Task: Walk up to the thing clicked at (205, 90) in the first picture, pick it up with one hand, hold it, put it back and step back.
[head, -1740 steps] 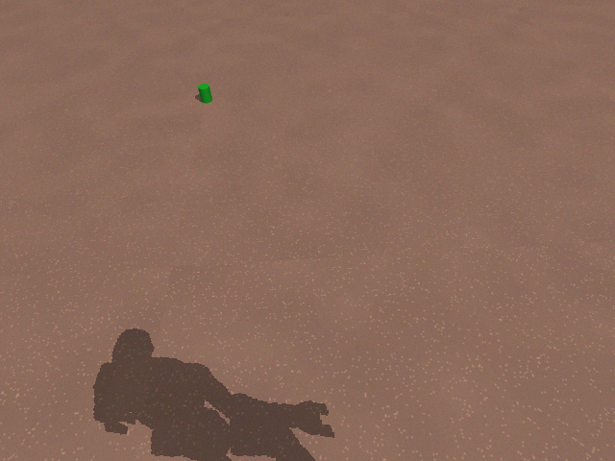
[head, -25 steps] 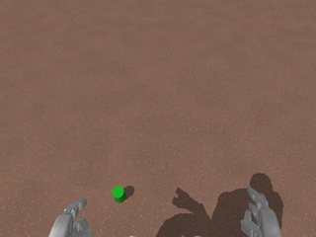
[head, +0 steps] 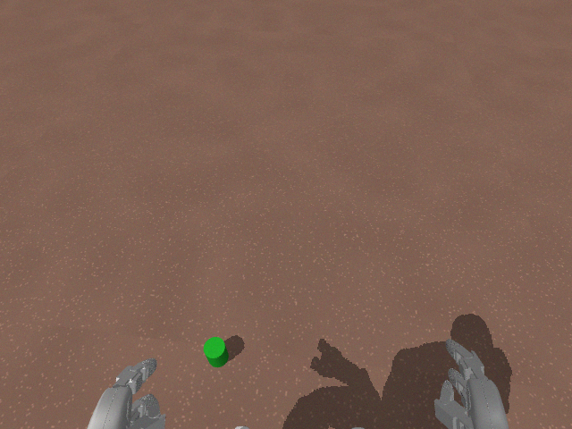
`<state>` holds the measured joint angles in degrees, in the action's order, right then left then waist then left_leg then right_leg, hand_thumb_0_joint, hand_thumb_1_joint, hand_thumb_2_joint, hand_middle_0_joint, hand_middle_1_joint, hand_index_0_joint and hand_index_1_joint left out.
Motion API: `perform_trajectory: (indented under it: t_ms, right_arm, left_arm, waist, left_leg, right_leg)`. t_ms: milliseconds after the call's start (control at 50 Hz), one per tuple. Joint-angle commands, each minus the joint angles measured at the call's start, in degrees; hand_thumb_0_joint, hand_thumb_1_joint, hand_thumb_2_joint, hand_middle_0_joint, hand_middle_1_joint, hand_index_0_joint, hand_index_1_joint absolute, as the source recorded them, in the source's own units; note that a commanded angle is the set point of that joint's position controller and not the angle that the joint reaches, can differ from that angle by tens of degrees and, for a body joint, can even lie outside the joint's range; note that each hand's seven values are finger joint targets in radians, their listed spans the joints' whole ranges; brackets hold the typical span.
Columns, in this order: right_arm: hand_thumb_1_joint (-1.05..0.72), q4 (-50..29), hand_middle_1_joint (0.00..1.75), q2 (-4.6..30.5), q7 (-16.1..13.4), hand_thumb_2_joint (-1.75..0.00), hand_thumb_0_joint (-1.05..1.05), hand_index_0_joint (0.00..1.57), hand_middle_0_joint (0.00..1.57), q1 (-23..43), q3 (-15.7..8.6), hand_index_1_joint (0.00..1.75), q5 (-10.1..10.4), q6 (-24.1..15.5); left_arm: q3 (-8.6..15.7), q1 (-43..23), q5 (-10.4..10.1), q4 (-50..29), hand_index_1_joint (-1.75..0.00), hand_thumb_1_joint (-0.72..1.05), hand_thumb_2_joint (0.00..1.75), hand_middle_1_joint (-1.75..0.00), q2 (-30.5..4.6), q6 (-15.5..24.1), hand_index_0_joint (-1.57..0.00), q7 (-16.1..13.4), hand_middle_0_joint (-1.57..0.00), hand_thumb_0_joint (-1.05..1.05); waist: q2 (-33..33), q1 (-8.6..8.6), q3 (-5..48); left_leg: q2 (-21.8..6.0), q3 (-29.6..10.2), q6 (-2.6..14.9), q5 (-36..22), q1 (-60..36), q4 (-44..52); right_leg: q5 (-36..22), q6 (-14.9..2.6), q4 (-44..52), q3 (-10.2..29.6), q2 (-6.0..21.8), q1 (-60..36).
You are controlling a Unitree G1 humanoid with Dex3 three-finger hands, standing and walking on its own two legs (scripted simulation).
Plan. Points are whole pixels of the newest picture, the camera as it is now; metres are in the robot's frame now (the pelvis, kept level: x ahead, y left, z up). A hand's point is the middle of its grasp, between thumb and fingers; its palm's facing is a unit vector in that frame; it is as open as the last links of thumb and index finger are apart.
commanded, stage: home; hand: left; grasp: from above
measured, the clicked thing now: (216, 352) +0.46 +0.23 -0.67
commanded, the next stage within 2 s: stand in 0.08 s
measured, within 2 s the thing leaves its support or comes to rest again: neither
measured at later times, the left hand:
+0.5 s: hand out of the picture +0.10 +0.24 -0.11, palm faces +0.01 -0.94 -0.34, open 7.4 cm
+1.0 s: hand out of the picture +0.04 +0.24 -0.10, palm faces +0.02 -0.94 -0.33, open 7.4 cm
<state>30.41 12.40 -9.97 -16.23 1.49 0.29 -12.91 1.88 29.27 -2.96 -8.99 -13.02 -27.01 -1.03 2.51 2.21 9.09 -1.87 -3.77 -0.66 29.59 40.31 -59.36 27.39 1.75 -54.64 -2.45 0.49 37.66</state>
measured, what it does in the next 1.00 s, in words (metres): rises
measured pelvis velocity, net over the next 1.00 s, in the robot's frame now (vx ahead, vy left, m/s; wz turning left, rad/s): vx -0.01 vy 0.00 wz -0.02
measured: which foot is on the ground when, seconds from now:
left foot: down 0.00-1.00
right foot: down 0.00-1.00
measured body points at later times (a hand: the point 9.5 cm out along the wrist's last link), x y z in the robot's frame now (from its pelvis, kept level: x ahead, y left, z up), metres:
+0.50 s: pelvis -0.01 +0.00 +0.03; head +0.02 +0.01 +0.48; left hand +0.10 +0.29 -0.08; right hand +0.10 -0.28 -0.08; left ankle +0.00 +0.12 -0.68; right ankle +0.00 -0.14 -0.68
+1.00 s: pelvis -0.01 +0.00 +0.06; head -0.01 +0.00 +0.51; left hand +0.04 +0.29 -0.07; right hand +0.05 -0.28 -0.08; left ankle +0.00 +0.12 -0.68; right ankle +0.00 -0.14 -0.68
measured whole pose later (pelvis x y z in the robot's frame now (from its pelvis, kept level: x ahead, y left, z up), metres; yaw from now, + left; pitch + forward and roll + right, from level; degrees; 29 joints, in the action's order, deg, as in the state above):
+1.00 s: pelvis -0.01 +0.00 +0.06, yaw -1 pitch -4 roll +0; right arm 61.9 15.9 -1.1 -9.3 -2.4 -2.0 -0.2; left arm 2.4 10.2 1.8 62.6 -16.2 -0.7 -1.5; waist 0.4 -0.7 -3.6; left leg 0.1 -0.2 0.0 12.9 7.3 -24.3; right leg 12.5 2.2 -24.3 0.3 2.7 7.6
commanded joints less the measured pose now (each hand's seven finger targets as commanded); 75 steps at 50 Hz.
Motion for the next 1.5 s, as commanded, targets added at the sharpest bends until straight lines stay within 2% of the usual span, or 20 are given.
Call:
perform_trajectory:
  t_ms: [0,140,160,180,200,220,260,320,440,580,620,720,780,880,980,1080,1140,1220,1360,1480]
  right_arm:
    - [-0.90,-8.93,0.30,7.30,-0.89,-0.90,0.00,0.20,0.20,3.47,-3.08,0.30,0.18,-3.25]
    - [-0.90,-9.56,0.30,6.92,-0.64,-0.90,0.00,0.20,0.20,4.18,-2.81,0.30,0.29,-3.25]
    - [-0.90,5.69,0.30,13.68,2.78,-0.90,0.00,0.20,0.20,7.80,-4.97,0.30,-7.28,2.86]
    - [-0.90,5.84,0.30,14.22,4.28,-0.90,0.00,0.20,0.20,7.60,-5.88,0.30,-7.08,5.02]
    - [-0.90,4.99,0.30,14.57,5.40,-0.90,0.00,0.20,0.20,6.73,-5.80,0.30,-7.19,6.10]
    - [-0.90,5.06,0.30,14.55,6.14,-0.90,0.00,0.20,0.20,5.03,-5.72,0.30,-7.18,6.75]
    - [-0.90,7.45,0.30,12.88,7.79,-0.90,0.00,0.20,0.20,6.29,-5.66,0.30,-4.44,7.18]
    - [-0.90,9.19,0.30,12.45,8.76,-0.90,0.00,0.20,0.20,8.57,-6.33,0.30,-3.07,8.15]
    - [-0.90,14.42,0.30,12.56,8.96,-0.90,0.00,0.20,0.20,8.48,-6.89,0.30,-3.53,9.57]
    - [-0.90,19.92,0.30,13.74,8.17,-0.90,0.00,0.20,0.20,7.59,-6.69,0.30,-2.89,10.62]
    - [-0.90,21.27,0.30,13.69,8.06,-0.90,0.00,0.20,0.20,8.10,-6.60,0.30,-2.71,10.78]
    - [-0.90,24.64,0.30,13.82,7.63,-0.90,0.00,0.20,0.20,6.61,-6.36,0.30,-2.27,10.96]
    - [-0.90,26.01,0.30,14.25,7.66,-0.90,0.00,0.20,0.20,7.12,-6.14,0.30,-2.06,11.17]
    - [-0.90,27.33,0.30,14.60,7.88,-0.90,0.00,0.20,0.20,9.10,-6.03,0.30,-2.13,11.58]
    - [-0.90,28.57,0.30,14.60,8.13,-0.90,0.00,0.20,0.20,8.94,-5.97,0.30,-1.87,11.39]
    - [-0.90,29.61,0.30,14.62,8.33,-0.90,0.00,0.20,0.20,9.29,-5.66,0.30,-1.73,11.59]
    - [-0.90,30.01,0.30,14.68,8.50,-0.90,0.00,0.20,0.20,9.23,-5.46,0.30,-1.83,11.81]
    - [-0.90,30.26,0.30,15.32,8.62,-0.90,0.00,0.20,0.20,9.53,-5.38,0.30,-1.71,11.78]
    - [-0.90,30.79,0.30,15.73,8.64,-0.90,0.00,0.20,0.20,9.40,-4.96,0.30,-1.57,11.61]
    - [-0.90,31.63,0.30,16.04,8.52,-0.90,0.00,0.20,0.20,9.26,-4.53,0.30,-1.56,11.57]
  left_arm:
    - [3.22,-0.38,0.47,-10.43,-0.30,0.90,0.90,-0.30,-6.08,3.12,-0.20,-0.59,-0.20,0.00]
    - [2.60,-2.16,0.19,-12.26,-0.30,0.90,0.90,-0.30,-5.43,3.06,-0.20,-0.58,-0.20,0.00]
    - [3.06,-18.37,6.40,7.84,-0.30,0.90,0.90,-0.30,-10.55,15.31,-0.20,-2.76,-0.20,0.00]
    - [4.15,-12.40,6.83,19.49,-0.30,0.90,0.90,-0.30,-11.18,19.35,-0.20,-2.53,-0.20,0.00]
    - [4.25,-11.83,7.15,22.39,-0.30,0.90,0.90,-0.30,-12.09,21.27,-0.20,-2.29,-0.20,0.00]
    - [3.77,-13.47,7.07,23.82,-0.30,0.90,0.90,-0.30,-12.26,22.29,-0.20,-1.90,-0.20,0.00]
    - [3.28,-15.14,6.43,28.55,-0.30,0.90,0.90,-0.30,-12.65,24.08,-0.20,-1.46,-0.20,0.00]
    - [3.52,-16.89,5.59,35.39,-0.30,0.90,0.90,-0.30,-12.11,24.93,-0.20,-1.37,-0.20,0.00]
    - [3.26,-18.94,5.62,46.64,-0.30,0.90,0.90,-0.30,-11.75,27.03,-0.20,-1.51,-0.20,0.00]
    - [3.07,-18.85,4.95,56.49,-0.30,0.90,0.90,-0.30,-12.20,27.56,-0.20,-1.47,-0.20,0.00]
    - [2.93,-18.23,4.94,59.08,-0.30,0.90,0.90,-0.30,-12.30,27.69,-0.20,-1.53,-0.20,0.00]
    - [2.73,-19.05,4.50,63.61,-0.30,0.90,0.90,-0.30,-12.83,27.99,-0.20,-1.70,-0.20,0.00]
    - [2.49,-20.00,4.58,65.25,-0.30,0.90,0.90,-0.30,-13.01,27.91,-0.20,-1.68,-0.20,0.00]
    - [2.19,-20.12,4.78,68.07,-0.30,0.90,0.90,-0.30,-12.56,27.40,-0.20,-1.45,-0.20,0.00]
    - [2.20,-20.69,4.74,69.30,-0.30,0.90,0.90,-0.30,-13.45,28.04,-0.20,-1.28,-0.20,0.00]
    - [2.03,-21.30,4.47,70.37,-0.30,0.90,0.90,-0.30,-14.08,28.25,-0.20,-1.27,-0.20,0.00]
    - [2.19,-22.21,4.51,70.84,-0.30,0.90,0.90,-0.30,-14.94,28.15,-0.20,-1.21,-0.20,0.00]
    - [2.08,-22.28,4.42,71.16,-0.30,0.90,0.90,-0.30,-15.08,28.14,-0.20,-0.89,-0.20,0.00]
    - [2.05,-23.18,4.35,71.61,-0.30,0.90,0.90,-0.30,-15.67,28.50,-0.20,-0.76,-0.20,0.00]
    - [1.91,-23.82,3.94,71.97,-0.30,0.90,0.90,-0.30,-15.86,28.22,-0.20,-0.55,-0.20,0.00]
  waist:
    - [1.54,-0.06,5.55]
    - [1.05,-0.33,4.72]
    - [-2.93,-4.58,-8.65]
    - [-4.05,-4.35,-3.42]
    - [-5.26,-3.56,-1.78]
    - [-1.99,-2.16,-2.67]
    - [-0.59,-3.30,-1.01]
    - [-5.07,-4.10,-1.23]
    - [-0.79,-3.53,-4.58]
    - [0.26,-3.17,-8.38]
    - [-0.71,-3.50,-8.59]
    - [-2.69,-2.78,-7.39]
    - [-1.43,-2.81,-8.96]
    - [-0.92,-3.23,-13.16]
    - [-2.09,-3.04,-10.46]
    - [-2.80,-2.88,-11.15]
    - [-2.83,-2.77,-12.58]
    - [-2.45,-2.80,-12.71]
    - [-3.44,-2.55,-10.29]
    - [-1.89,-2.73,-10.93]
  left_leg:
    - [1.45,0.88,0.82,-14.31,-5.89,10.39]
    - [1.11,-0.13,0.72,-13.83,-5.32,11.13]
    - [-1.46,-0.72,3.62,-23.06,-6.76,16.02]
    - [-1.06,-0.06,4.18,-25.71,-11.09,15.84]
    - [-0.47,0.37,4.32,-26.04,-13.75,15.52]
    - [-0.84,-1.21,4.45,-24.27,-14.19,16.57]
    - [-0.36,-1.19,4.64,-21.54,-17.69,19.44]
    - [0.35,-0.10,3.55,-19.45,-18.92,19.83]
    - [-1.42,-2.23,4.09,-16.49,-22.61,25.92]
    - [-2.69,-3.41,3.27,-17.45,-24.84,33.66]
    - [-2.90,-3.25,2.86,-20.93,-26.38,34.00]
    - [-2.73,-1.60,2.43,-26.22,-31.08,35.15]
    - [-2.95,-1.89,2.30,-24.66,-30.54,37.56]
    - [-3.50,-3.27,2.01,-14.35,-28.30,42.68]
    - [-3.45,-1.96,1.73,-20.30,-32.10,41.72]
    - [-3.38,-1.43,1.58,-20.85,-33.09,41.80]
    - [-3.26,-1.43,1.50,-16.42,-30.93,42.89]
    - [-3.46,-1.47,1.45,-16.65,-31.22,43.09]
    - [-3.92,-1.24,1.57,-21.05,-32.54,42.21]
    - [-4.15,-1.04,1.28,-20.60,-31.46,43.57]
  right_leg:
    - [-11.64,-1.69,7.78,-1.87,-1.68,-3.21]
    - [-11.40,-1.59,7.77,-2.25,-1.80,-2.99]
    - [-12.46,-4.49,9.89,3.20,2.22,-11.77]
    - [-13.98,-6.04,10.90,5.45,2.67,-14.50]
    - [-15.56,-6.44,11.06,6.28,3.13,-14.57]
    - [-16.07,-5.92,11.42,6.08,2.79,-13.44]
    - [-16.61,-4.94,11.78,5.62,3.75,-17.33]
    - [-14.80,-4.72,16.13,6.90,4.67,-17.88]
    - [-15.33,-3.41,20.14,5.69,4.35,-19.42]
    - [-17.65,-3.15,25.51,5.49,4.44,-24.54]
    - [-19.64,-3.13,27.04,5.52,4.72,-26.01]
    - [-24.83,-3.04,29.95,6.32,5.86,-29.18]
    - [-22.89,-2.52,31.81,5.82,5.63,-29.97]
    - [-16.59,-2.12,33.81,5.12,4.70,-29.24]
    - [-19.46,-2.24,35.85,6.18,5.84,-30.16]
    - [-19.71,-2.12,37.45,6.66,6.10,-29.83]
    - [-15.65,-1.96,38.08,6.49,5.69,-29.69]
    - [-14.81,-2.17,38.51,6.87,5.67,-29.42]
    - [-18.35,-2.28,38.62,7.23,6.37,-31.21]
    - [-19.11,-2.50,38.04,6.91,6.04,-31.93]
